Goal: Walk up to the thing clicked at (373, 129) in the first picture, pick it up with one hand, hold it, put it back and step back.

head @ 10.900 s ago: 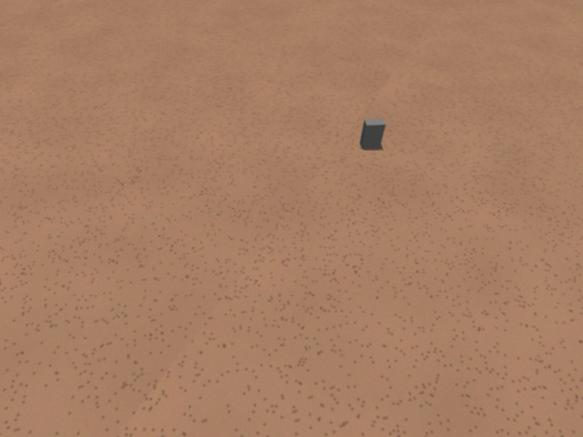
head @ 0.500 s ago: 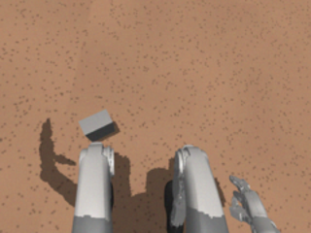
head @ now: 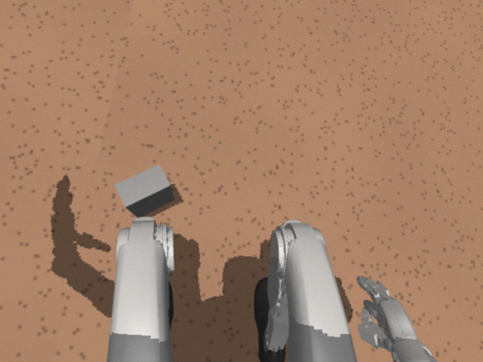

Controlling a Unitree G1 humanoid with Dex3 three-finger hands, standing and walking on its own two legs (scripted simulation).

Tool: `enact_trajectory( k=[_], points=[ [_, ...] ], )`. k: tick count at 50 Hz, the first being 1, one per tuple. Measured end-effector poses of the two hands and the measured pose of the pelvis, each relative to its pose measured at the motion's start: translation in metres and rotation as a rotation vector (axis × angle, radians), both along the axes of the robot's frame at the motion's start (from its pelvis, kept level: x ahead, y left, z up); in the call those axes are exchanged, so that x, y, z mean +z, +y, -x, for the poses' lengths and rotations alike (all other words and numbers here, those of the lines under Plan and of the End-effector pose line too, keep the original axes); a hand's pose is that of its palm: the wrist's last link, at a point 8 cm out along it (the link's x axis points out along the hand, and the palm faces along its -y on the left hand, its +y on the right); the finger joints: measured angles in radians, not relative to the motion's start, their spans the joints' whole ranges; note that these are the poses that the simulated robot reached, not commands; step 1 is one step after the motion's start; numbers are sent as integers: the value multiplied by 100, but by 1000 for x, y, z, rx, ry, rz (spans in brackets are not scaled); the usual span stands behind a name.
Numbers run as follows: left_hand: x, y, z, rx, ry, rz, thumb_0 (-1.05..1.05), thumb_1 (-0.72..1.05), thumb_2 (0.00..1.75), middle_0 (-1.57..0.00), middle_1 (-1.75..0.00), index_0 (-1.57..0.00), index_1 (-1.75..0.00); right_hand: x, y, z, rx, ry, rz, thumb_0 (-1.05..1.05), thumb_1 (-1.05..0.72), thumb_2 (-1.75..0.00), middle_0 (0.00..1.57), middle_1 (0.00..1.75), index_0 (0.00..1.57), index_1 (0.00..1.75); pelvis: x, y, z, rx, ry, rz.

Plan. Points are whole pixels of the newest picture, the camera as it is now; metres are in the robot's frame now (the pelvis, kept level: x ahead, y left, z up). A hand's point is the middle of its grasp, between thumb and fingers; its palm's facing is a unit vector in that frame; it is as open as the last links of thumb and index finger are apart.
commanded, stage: go down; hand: left
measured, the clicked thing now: (148, 193) +0.41 +0.19 -0.32
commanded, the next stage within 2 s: approach in 0.16 s
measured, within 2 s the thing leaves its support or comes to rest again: neither
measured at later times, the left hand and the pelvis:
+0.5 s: hand out of the picture +0.36 +0.39 -0.04, palm faces +0.14 -0.99 -0.05, open 17.1 cm; pelvis +0.00 +0.00 -0.03, yaw -1 degrees
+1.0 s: hand (89, 194) +0.39 +0.29 -0.24, palm faces -0.02 -1.00 +0.05, open 17.2 cm; pelvis +0.00 +0.01 -0.11, yaw -7 degrees
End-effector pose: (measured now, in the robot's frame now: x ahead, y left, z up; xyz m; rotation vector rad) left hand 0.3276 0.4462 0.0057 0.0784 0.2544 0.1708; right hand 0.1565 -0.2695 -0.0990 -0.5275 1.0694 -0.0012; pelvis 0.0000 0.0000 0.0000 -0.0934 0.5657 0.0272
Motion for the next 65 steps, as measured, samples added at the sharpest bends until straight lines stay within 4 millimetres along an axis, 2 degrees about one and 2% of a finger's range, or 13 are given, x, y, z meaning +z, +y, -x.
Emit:
enact_trajectory(
  k=[16, 21, 26, 36, 41, 47, 53, 65],
  points=[
    [-3, -1, -8, -8, -37, 3, -2, -49, 6, -7, -5, -5, -6, -8, 0, 2, 2, -2, -1, 1, -91, -91, 20, 30, 20, 30, -9, 0, 2, -4, -8, 2],
    [-15, -2, -7, -11, -56, 18, -2, -47, 6, -8, -7, -5, -8, -10, 0, 3, 14, 0, 4, 1, -90, -91, 20, 30, 20, 30, -14, 1, 2, -8, -11, 6],
    [-49, -12, -8, -35, -109, 35, -1, -46, 6, -8, -9, -5, -10, -22, 0, 4, 52, 14, 20, 1, -89, -90, 20, 30, 20, 30, -30, 2, 4, -17, -30, 12],
    [-166, -59, -15, -118, -131, 112, -1, -42, 6, -8, -9, -5, -10, -49, 5, -8, 183, 27, 89, 1, -89, -90, 20, 30, 20, 30, -79, 4, 6, -51, -127, 43],
    [-206, -71, -22, -134, -138, 124, -2, -41, 6, -8, -8, -5, -10, -58, 11, -16, 249, 53, 136, 1, -89, -90, 21, 30, 20, 30, -96, 6, 6, -66, -174, 64],
    [-235, -87, -35, -172, -137, 122, -2, -43, 5, -8, -7, -5, -8, -62, 17, -21, 304, 92, 176, 1, -90, -90, 21, 30, 20, 30, -105, 10, 4, -76, -206, 95],
    [-257, -114, -39, -174, -134, 159, -2, -51, 2, -8, -7, -7, -7, -59, 22, -22, 346, 99, 201, 1, -91, -90, 21, 30, 20, 30, -111, 13, 5, -87, -242, 121],
    [-268, -145, -32, -118, -185, 115, -2, -53, 1, -8, -6, -7, -5, -54, 24, -8, 387, 145, 237, 1, -91, -90, 21, 30, 20, 30, -118, 16, 13, -99, -300, 146]
  ],
)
